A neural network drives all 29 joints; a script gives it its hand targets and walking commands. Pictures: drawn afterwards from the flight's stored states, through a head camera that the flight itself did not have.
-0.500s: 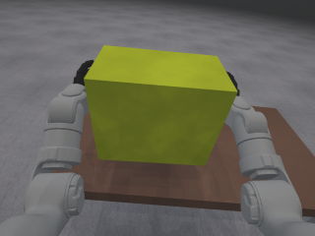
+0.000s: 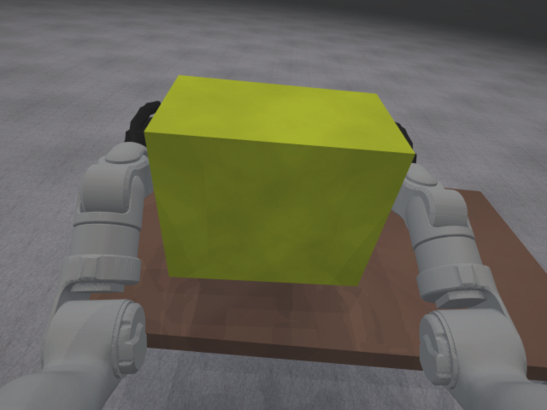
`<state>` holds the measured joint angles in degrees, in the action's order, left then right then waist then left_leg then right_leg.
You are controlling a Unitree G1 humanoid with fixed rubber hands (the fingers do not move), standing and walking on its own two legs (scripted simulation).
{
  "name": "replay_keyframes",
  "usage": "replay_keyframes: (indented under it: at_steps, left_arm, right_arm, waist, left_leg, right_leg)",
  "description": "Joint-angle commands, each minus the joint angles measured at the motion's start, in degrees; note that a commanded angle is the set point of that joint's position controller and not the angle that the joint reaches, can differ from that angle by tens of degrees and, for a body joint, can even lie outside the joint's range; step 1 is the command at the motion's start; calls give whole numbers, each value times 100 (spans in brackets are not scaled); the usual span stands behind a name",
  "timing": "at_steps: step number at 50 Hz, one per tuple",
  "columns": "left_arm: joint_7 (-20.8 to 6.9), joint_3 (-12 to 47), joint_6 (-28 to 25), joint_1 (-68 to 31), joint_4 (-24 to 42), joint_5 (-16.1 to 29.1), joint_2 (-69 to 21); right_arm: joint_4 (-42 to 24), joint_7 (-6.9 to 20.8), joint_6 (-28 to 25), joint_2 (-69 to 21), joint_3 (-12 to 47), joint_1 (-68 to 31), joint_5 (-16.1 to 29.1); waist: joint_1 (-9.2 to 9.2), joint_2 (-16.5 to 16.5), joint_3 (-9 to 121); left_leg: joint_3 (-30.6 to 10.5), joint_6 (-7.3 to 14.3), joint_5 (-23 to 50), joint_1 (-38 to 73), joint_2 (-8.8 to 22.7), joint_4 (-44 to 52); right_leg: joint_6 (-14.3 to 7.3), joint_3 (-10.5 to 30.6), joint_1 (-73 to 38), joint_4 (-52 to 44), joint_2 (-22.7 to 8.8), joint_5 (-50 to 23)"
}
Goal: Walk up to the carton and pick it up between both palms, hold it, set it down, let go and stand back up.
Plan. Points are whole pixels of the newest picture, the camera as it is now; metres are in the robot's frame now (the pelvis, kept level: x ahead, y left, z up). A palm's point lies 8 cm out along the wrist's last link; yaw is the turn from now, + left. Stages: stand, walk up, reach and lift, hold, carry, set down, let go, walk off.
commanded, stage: hold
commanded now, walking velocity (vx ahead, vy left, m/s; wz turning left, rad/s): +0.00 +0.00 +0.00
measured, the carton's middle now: (272, 185) +0.35 -0.01 +0.21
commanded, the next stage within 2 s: none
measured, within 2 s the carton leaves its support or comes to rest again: neither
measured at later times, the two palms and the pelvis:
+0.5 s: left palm (137, 154) +0.37 +0.18 +0.24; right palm (400, 168) +0.36 -0.19 +0.24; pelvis +0.00 +0.00 +0.00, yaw +0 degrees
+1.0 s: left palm (136, 153) +0.37 +0.18 +0.25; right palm (402, 166) +0.35 -0.19 +0.25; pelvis +0.00 +0.00 +0.00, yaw +0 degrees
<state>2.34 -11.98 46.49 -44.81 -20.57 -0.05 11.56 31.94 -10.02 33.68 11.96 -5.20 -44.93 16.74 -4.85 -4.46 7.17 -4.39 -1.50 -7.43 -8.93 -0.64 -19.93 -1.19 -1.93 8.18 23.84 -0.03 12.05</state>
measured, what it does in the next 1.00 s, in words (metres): stands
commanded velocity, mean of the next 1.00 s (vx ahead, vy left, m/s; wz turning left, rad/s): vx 0.00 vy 0.00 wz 0.00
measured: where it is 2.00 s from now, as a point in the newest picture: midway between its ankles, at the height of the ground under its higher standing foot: outside the picture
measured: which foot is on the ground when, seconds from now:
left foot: down 0.00-1.00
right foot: down 0.00-1.00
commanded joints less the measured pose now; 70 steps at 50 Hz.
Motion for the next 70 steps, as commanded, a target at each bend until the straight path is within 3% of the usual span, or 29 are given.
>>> replay_keyframes:
  at_steps: [1, 2, 7, 8, 10, 14, 15, 16, 17, 19, 22, 23, 25, 31, 32, 33, 34, 36, 39, 41, 42, 45, 55, 57, 59, 63, 65, 66, 70]
  left_arm:
    - [-712, 2049, -436, -4920, 1992, 544, -3646]
    - [-723, 1932, -396, -4835, 1719, 415, -3535]
    - [-744, 1985, -412, -5101, 1816, 538, -3592]
    - [-711, 2000, -426, -5218, 1926, 551, -3653]
    - [-715, 1907, -410, -5166, 1807, 501, -3525]
    - [-692, 2075, -432, -5320, 2165, 582, -3627]
    - [-690, 1961, -398, -5228, 1904, 495, -3570]
    - [-662, 2193, -451, -5414, 2137, 608, -3703]
    - [-660, 1986, -399, -5107, 1900, 498, -3591]
    - [-729, 1844, -384, -4991, 1660, 420, -3529]
    - [-728, 1923, -349, -5151, 1814, 372, -3503]
    - [-718, 1911, -390, -5256, 2062, 420, -3495]
    - [-710, 2041, -381, -5203, 2170, 551, -3580]
    - [-666, 2044, -302, -4990, 1901, 446, -3679]
    - [-672, 2054, -304, -4956, 2003, 455, -3614]
    - [-666, 2060, -299, -5012, 2205, 495, -3603]
    - [-649, 2064, -317, -5085, 2215, 493, -3642]
    - [-665, 2090, -305, -5199, 2196, 487, -3586]
    - [-672, 1948, -266, -4903, 1846, 455, -3523]
    - [-665, 1995, -311, -5173, 2075, 462, -3555]
    - [-665, 2017, -339, -5161, 2308, 459, -3596]
    - [-706, 1892, -279, -5062, 1783, 363, -3520]
    - [-696, 2088, -343, -5379, 2007, 516, -3620]
    - [-697, 1899, -330, -5090, 1747, 414, -3534]
    - [-691, 1988, -283, -4950, 1776, 396, -3617]
    - [-717, 2112, -346, -5173, 1905, 507, -3596]
    - [-702, 2083, -329, -5213, 1796, 530, -3601]
    - [-724, 1956, -309, -4956, 1765, 452, -3563]
    - [-665, 2102, -332, -5149, 2061, 479, -3659]
  right_arm:
    - [-2934, 981, -237, -3644, 2439, -6395, 1578]
    - [-2422, 1008, -133, -3467, 2285, -6155, 1508]
    - [-2760, 1011, -174, -3576, 2319, -6571, 1511]
    - [-2491, 1030, -147, -3659, 2298, -6429, 1504]
    - [-2298, 1077, -94, -3679, 2297, -6326, 1457]
    - [-2293, 1093, -96, -3569, 2256, -6150, 1561]
    - [-2234, 1106, -93, -3580, 2282, -6222, 1563]
    - [-2256, 1120, -113, -3530, 2213, -6236, 1510]
    - [-2069, 1115, -76, -3371, 2060, -6077, 1495]
    - [-2068, 1102, -43, -3525, 2251, -6119, 1461]
    - [-1887, 1112, -30, -3440, 2179, -6069, 1467]
    - [-2211, 1108, -90, -3553, 2266, -6233, 1597]
    - [-2466, 1113, -91, -3525, 2321, -6224, 1556]
    - [-2092, 1130, -16, -3312, 2136, -6007, 1579]
    - [-2250, 1124, -50, -3377, 2300, -6161, 1560]
    - [-2312, 1138, -48, -3353, 2282, -6055, 1619]
    - [-2023, 1137, -26, -3295, 2146, -5940, 1632]
    - [-2117, 1158, -20, -3290, 2205, -5984, 1601]
    - [-2294, 1122, -29, -3326, 2208, -6194, 1575]
    - [-2181, 1148, -33, -3387, 2204, -6162, 1558]
    - [-2224, 1137, -46, -3496, 2318, -6134, 1676]
    - [-2021, 1142, -17, -3372, 2214, -6208, 1555]
    - [-2081, 1142, -41, -3417, 2092, -6223, 1496]
    - [-2116, 1152, -64, -3337, 2182, -6315, 1529]
    - [-1826, 1158, -10, -3189, 2061, -6029, 1504]
    - [-2215, 1156, -78, -3518, 2281, -6271, 1525]
    - [-2008, 1137, -43, -3377, 2138, -6259, 1484]
    - [-2106, 1114, -20, -3494, 2163, -6098, 1450]
    - [-2038, 1141, -47, -3395, 2197, -6146, 1561]
  waist:
    - [611, 935, 3162]
    - [620, 983, 2774]
    - [706, 780, 3115]
    - [611, 855, 3023]
    - [719, 794, 2906]
    - [600, 1074, 3207]
    - [694, 1079, 2934]
    - [516, 1164, 3167]
    - [614, 1174, 2887]
    - [677, 833, 2620]
    - [586, 1089, 2709]
    - [694, 960, 3075]
    - [631, 901, 3241]
    - [547, 1208, 2902]
    - [663, 990, 3055]
    - [673, 1113, 3083]
    - [542, 1228, 3021]
    - [534, 1236, 3028]
    - [693, 982, 2840]
    - [650, 1074, 3003]
    - [765, 1111, 3128]
    - [733, 986, 2716]
    - [578, 1094, 2963]
    - [780, 975, 2884]
    - [634, 1210, 2684]
    - [658, 1022, 3089]
    - [506, 1041, 3004]
    - [612, 916, 2686]
    - [621, 1121, 3142]
  left_leg:
    - [143, 133, 1573, 1059, -151, -91]
    - [140, 128, 1298, 906, -151, 12]
    - [178, 168, 1083, 836, -128, -9]
    - [137, 168, 1149, 864, -154, -3]
    - [167, 187, 1052, 795, -145, 53]
    - [137, 90, 1283, 985, -114, -19]
    - [146, 108, 1061, 865, -131, 22]
    - [70, 68, 1107, 1007, -100, 2]
    - [101, 77, 989, 793, -113, 33]
    - [137, 170, 937, 655, -115, 115]
    - [139, 112, 1000, 747, -132, 138]
    - [172, 159, 1174, 843, -138, 39]
    - [139, 123, 1371, 934, -133, -9]
    - [115, 22, 1294, 910, -92, 27]
    - [134, 69, 1505, 954, -111, 3]
    - [124, 31, 1552, 972, -113, -45]
    - [118, -10, 1547, 962, -129, 1]
    - [120, -26, 1376, 888, -124, -15]
    - [137, 95, 1285, 751, -134, -6]
    - [151, 75, 1208, 815, -142, 13]
    - [164, 65, 1393, 834, -153, -22]
    - [171, 100, 1054, 636, -132, 70]
    - [123, 59, 1029, 765, -125, 37]
    - [165, 140, 975, 709, -137, 49]
    - [113, 41, 977, 749, -102, 65]
    - [136, 97, 1138, 753, -108, 5]
    - [138, 78, 1050, 712, -152, 50]
    - [185, 130, 1075, 602, -155, 29]
    - [135, 47, 1166, 827, -99, 24]
  right_leg:
    - [296, 388, -499, -730, 337, -1713]
    - [289, 366, -290, -800, 354, -1359]
    - [271, 362, -344, -785, 339, -1183]
    - [292, 378, -346, -760, 346, -1258]
    - [293, 381, -312, -784, 347, -1171]
    - [243, 388, -325, -738, 345, -1340]
    - [234, 414, -251, -765, 324, -1120]
    - [207, 363, -150, -746, 357, -1144]
    - [182, 421, -159, -768, 342, -1026]
    - [258, 412, -330, -808, 315, -1056]
    - [226, 395, -328, -789, 323, -1058]
    - [247, 429, -487, -746, 293, -1259]
    - [249, 383, -494, -734, 353, -1437]
    - [174, 365, -281, -717, 401, -1282]
    - [213, 364, -420, -740, 399, -1451]
    - [213, 399, -423, -729, 381, -1487]
    - [194, 361, -388, -743, 399, -1439]
    - [169, 380, -436, -739, 412, -1346]
    - [244, 422, -391, -753, 404, -1323]
    - [204, 379, -426, -719, 394, -1253]
    - [238, 411, -506, -691, 384, -1415]
    - [238, 404, -374, -777, 372, -1091]
    - [195, 377, -329, -740, 366, -1117]
    - [212, 426, -304, -777, 347, -1053]
    - [165, 403, -175, -777, 382, -1009]
    - [215, 426, -438, -713, 374, -1330]
    - [224, 409, -427, -761, 383, -1225]
    - [242, 467, -495, -765, 338, -1342]
    - [174, 416, -509, -711, 403, -1324]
